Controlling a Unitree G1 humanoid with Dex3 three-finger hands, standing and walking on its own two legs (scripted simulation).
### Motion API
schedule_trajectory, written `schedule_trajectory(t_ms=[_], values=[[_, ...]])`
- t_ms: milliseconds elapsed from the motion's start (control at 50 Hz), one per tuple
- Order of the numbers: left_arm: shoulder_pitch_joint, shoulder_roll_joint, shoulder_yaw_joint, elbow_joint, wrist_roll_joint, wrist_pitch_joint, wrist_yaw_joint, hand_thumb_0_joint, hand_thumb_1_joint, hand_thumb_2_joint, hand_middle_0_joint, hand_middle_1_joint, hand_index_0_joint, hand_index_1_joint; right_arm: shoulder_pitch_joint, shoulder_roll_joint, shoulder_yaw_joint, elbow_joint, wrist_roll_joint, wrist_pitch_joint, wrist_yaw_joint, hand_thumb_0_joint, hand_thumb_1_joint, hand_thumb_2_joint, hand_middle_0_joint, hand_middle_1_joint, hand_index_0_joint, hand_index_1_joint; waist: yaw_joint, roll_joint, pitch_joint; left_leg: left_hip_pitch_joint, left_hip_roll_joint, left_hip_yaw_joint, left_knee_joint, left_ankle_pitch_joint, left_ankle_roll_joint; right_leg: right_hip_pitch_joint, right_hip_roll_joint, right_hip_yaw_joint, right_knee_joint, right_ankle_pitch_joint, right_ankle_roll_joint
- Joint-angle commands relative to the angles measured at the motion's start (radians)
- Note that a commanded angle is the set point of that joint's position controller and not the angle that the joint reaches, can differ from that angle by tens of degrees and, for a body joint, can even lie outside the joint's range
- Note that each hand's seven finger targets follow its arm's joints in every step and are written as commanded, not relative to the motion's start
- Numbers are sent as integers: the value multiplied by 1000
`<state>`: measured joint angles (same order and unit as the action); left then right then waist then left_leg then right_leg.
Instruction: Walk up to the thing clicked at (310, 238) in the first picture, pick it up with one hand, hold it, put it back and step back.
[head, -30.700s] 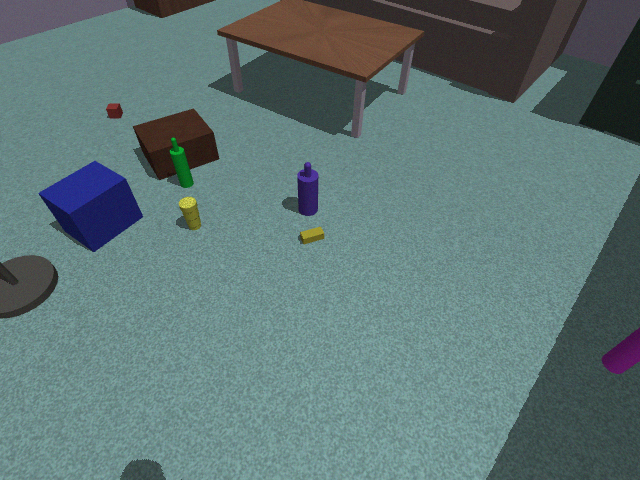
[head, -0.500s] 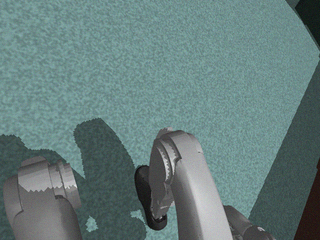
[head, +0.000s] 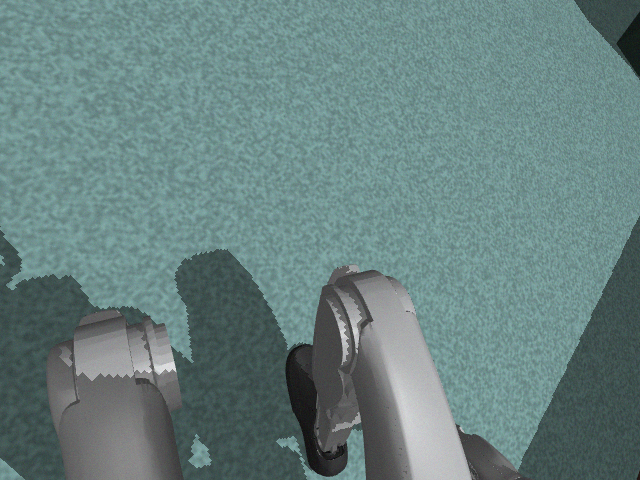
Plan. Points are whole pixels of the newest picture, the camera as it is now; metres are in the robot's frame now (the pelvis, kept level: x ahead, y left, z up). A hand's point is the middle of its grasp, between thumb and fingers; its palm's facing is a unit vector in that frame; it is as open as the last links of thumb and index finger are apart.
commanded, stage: withdraw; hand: left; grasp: from above
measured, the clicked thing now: out of the picture +0.40 +0.39 -0.28
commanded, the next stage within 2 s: home in 0.58 s
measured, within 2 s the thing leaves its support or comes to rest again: neither
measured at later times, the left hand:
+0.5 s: hand out of the picture +0.38 +0.38 -0.08, palm faces -0.51 -0.12 -0.85, open 13.1 cm
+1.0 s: hand out of the picture +0.37 +0.39 -0.05, palm faces -0.34 -0.22 -0.91, open 11.3 cm
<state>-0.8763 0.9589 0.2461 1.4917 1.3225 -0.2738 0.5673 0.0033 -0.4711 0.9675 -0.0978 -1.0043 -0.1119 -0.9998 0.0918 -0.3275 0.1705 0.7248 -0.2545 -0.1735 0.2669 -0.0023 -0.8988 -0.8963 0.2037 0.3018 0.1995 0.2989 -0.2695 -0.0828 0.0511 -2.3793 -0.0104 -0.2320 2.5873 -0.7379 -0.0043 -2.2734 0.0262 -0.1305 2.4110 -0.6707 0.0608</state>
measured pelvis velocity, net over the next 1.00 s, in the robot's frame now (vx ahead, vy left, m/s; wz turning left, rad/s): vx -0.01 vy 0.00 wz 0.10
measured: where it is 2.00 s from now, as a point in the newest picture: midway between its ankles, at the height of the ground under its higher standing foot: (243, 467)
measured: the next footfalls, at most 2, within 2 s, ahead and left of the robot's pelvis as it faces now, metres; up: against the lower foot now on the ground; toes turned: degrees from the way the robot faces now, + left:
none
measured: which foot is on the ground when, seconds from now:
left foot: down 0.00-1.00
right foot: down 0.00-1.00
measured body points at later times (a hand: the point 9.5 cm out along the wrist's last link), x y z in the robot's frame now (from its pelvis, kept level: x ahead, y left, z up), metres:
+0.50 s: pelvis -0.02 -0.01 +0.06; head +0.20 +0.09 +0.44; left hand +0.41 +0.38 -0.03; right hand +0.10 -0.28 -0.04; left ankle +0.06 +0.12 -0.26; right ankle +0.11 -0.13 -0.26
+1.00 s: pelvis -0.01 +0.00 +0.08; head +0.21 +0.09 +0.46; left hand +0.39 +0.40 +0.00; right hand +0.10 -0.25 -0.04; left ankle +0.05 +0.12 -0.26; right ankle +0.11 -0.13 -0.26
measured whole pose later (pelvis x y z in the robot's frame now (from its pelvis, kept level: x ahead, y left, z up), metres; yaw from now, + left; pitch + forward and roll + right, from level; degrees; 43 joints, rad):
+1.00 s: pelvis -0.01 +0.00 +0.08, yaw +6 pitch +35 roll -9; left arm -0.67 0.73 0.17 1.01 1.01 -0.17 0.20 0.00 0.09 0.84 -0.24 -0.54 -0.23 -0.55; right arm 0.17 -0.25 0.01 0.69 -0.07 -0.01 0.15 0.00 -0.89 -0.89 0.20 0.30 0.20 0.30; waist -0.14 0.04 -0.11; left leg -2.24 -0.01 -0.11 2.29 -0.68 0.02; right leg -2.15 -0.01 -0.05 2.19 -0.66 0.07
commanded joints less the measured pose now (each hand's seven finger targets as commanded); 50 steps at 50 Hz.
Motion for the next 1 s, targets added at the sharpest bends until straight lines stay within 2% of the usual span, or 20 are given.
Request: schedule_trajectory(t_ms=[0, 60, 120, 160, 220, 280, 360, 420, 480, 540, 600, 620, 660, 680, 700, 740, 800, 860, 920, 980], values=[[-198, 241, -28, -260, -75, 54, -79, 0, -490, 976, -84, -996, -90, -990, 148, -283, -163, -10, 60, 34, -6, 0, -897, -900, 200, 300, 200, 300, 80, 585, -791, 607, 7, 139, -395, 289, 0, 303, 22, -72, -210, 263, -99], [-215, 126, -101, -313, -114, 69, -188, 0, -470, 965, -101, -992, -108, -984, 199, -273, -195, -12, 93, 67, -13, 0, -898, -899, 200, 300, 200, 300, 33, 444, -732, 562, 2, 143, -416, 225, 24, 316, 14, -52, -282, 229, -90], [-240, 89, -136, -384, -144, 60, -275, 0, -442, 938, -145, -954, -147, -952, 223, -264, -216, -13, 125, 98, -34, 0, -903, -902, 200, 300, 200, 300, 41, 390, -718, 592, -1, 138, -446, 211, 25, 335, 7, -36, -329, 211, -95], [-289, 98, -132, -460, -154, 44, -312, 0, -431, 932, -156, -940, -157, -940, 237, -258, -223, -28, 140, 118, -51, 0, -905, -903, 200, 300, 200, 300, 43, 384, -754, 599, -7, 135, -462, 214, 25, 356, 1, -33, -345, 206, -98], [-270, 99, -131, -439, -157, 20, -352, 0, -397, 907, -193, -901, -190, -905, 242, -233, -218, -39, 154, 143, -77, 0, -906, -903, 200, 300, 200, 300, 44, 318, -732, 583, -8, 149, -477, 217, 31, 388, -1, -19, -379, 203, -94], [-242, 126, -108, -377, -145, 0, -361, 0, -394, 907, -192, -897, -189, -901, 229, -225, -200, -51, 160, 162, -101, 0, -904, -902, 200, 300, 200, 300, 65, 284, -692, 568, -12, 157, -495, 214, 34, 392, -6, -10, -396, 188, -98], [-223, 118, -116, -270, -126, -34, -353, 0, -353, 877, -223, -864, -222, -866, 209, -217, -175, -55, 153, 173, -120, 0, -901, -900, 200, 300, 200, 300, 59, 254, -641, 533, -13, 169, -501, 180, 40, 389, -2, -6, -406, 154, -98], [-256, 162, -101, -234, -100, -69, -333, 0, -309, 839, -261, -826, -261, -826, 201, -214, -156, -55, 142, 177, -130, 0, -900, -899, 200, 300, 200, 300, 55, 262, -648, 511, -15, 179, -488, 170, 44, 404, 3, -2, -401, 138, -96], [-290, 174, -101, -203, -82, -109, -296, 0, -291, 825, -264, -825, -270, -819, 193, -217, -136, -51, 123, 178, -135, 0, -896, -896, 200, 300, 200, 300, 41, 276, -641, 504, -14, 179, -467, 162, 42, 388, 6, -5, -388, 122, -94], [-308, 213, -82, -170, -47, -142, -246, 0, -280, 814, -269, -818, -278, -809, 181, -233, -128, -50, 108, 176, -139, 0, -895, -895, 200, 300, 200, 300, 44, 347, -642, 552, -9, 158, -467, 147, 28, 321, 6, -27, -344, 105, -98], [-394, 287, -31, -229, -4, -167, -180, 0, -263, 799, -285, -801, -293, -792, 196, -239, -129, -39, 91, 172, -142, 0, -895, -894, 200, 300, 200, 300, 47, 425, -729, 604, -13, 161, -450, 163, 21, 314, 5, -36, -315, 121, -96], [-388, 310, -7, -240, 4, -165, -159, 0, -261, 795, -284, -800, -295, -789, 192, -242, -138, -38, 89, 168, -143, 0, -896, -894, 200, 300, 200, 300, 72, 459, -762, 643, -11, 159, -458, 170, 16, 300, 2, -37, -299, 127, -98], [-378, 309, 9, -266, 16, -155, -120, 0, -253, 786, -292, -782, -301, -773, 201, -250, -157, -34, 83, 160, -145, 0, -897, -895, 200, 300, 200, 300, 62, 507, -790, 679, -11, 152, -461, 193, 12, 272, -2, -48, -276, 148, -94], [-367, 305, 17, -280, 16, -141, -108, 0, -173, 866, -245, -702, -221, -693, 200, -251, -167, -31, 85, 156, -145, 0, -885, -895, 199, 299, 199, 299, 73, 521, -816, 707, -9, 148, -468, 211, 10, 258, -5, -49, -268, 163, -95], [-341, 296, 17, -293, 14, -123, -102, 0, -187, 869, -234, -622, -211, -639, 208, -243, -173, -27, 88, 151, -143, 0, -886, -895, 199, 299, 199, 299, 86, 560, -845, 740, -7, 154, -478, 230, 8, 263, -4, -44, -263, 176, -96], [-329, 301, 50, -360, -17, -82, -101, 0, -141, 853, -228, -590, -207, -609, 219, -247, -204, -28, 100, 141, -140, 0, -887, -895, 199, 299, 199, 299, 111, 605, -905, 778, -8, 141, -515, 241, 3, 262, -12, -40, -257, 195, -98], [-265, 226, 19, -389, -87, -16, -145, 0, -22, 851, -223, -551, -205, -568, 254, -237, -238, -23, 118, 133, -129, 0, -889, -896, 199, 299, 199, 299, 117, 557, -906, 755, -7, 149, -548, 221, 12, 296, -16, -24, -303, 196, -101], [-139, 163, 4, -478, -183, 48, -237, 0, 145, 856, -218, -502, -203, -515, 292, -232, -271, -41, 151, 136, -120, 0, -891, -897, 199, 299, 199, 299, 148, 493, -970, 817, -7, 141, -605, 244, 18, 386, -18, -16, -367, 212, -95], [4, 54, -32, -672, -344, 111, -348, 0, 378, 826, -202, -404, -193, -411, 276, -216, -279, -78, 196, 150, -127, 0, -895, -898, 200, 300, 199, 300, 154, 407, -969, 821, -7, 141, -662, 234, 28, 477, -16, -6, -445, 223, -88], [172, -27, -50, -802, -511, 173, -451, 0, 618, 866, -200, -345, -197, -349, 229, -187, -268, -108, 229, 158, -148, 0, -898, -899, 200, 300, 200, 300, 156, 267, -896, 771, -8, 151, -702, 221, 42, 568, -5, 15, -533, 226, -82]])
